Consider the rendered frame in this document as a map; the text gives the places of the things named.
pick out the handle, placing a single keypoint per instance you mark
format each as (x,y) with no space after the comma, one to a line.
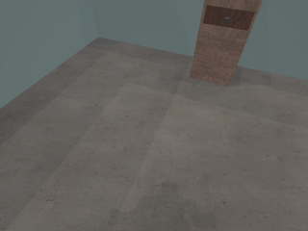
(226,20)

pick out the cabinet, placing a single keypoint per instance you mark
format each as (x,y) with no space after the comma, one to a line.
(218,49)

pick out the drawer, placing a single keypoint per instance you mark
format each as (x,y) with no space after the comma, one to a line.
(238,19)

